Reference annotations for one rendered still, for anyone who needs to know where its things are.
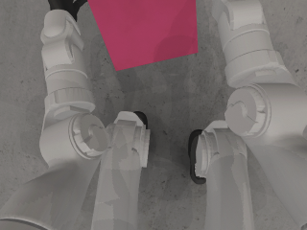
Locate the robot right forearm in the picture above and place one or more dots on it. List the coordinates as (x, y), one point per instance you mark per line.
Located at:
(247, 45)

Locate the left robot upper arm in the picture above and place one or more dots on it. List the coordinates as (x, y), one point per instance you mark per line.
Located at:
(72, 148)

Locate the robot left forearm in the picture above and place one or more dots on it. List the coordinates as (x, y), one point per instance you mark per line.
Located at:
(64, 68)

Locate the carton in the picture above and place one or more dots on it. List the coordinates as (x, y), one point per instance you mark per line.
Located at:
(140, 32)

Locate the robot right foot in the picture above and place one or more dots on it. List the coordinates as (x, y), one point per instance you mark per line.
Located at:
(192, 147)

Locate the left robot hand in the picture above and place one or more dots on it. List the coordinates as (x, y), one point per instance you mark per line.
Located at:
(67, 5)

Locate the right robot upper arm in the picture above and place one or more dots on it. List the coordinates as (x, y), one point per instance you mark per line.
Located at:
(270, 118)

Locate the right robot thigh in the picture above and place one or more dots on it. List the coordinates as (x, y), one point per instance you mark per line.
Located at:
(228, 196)

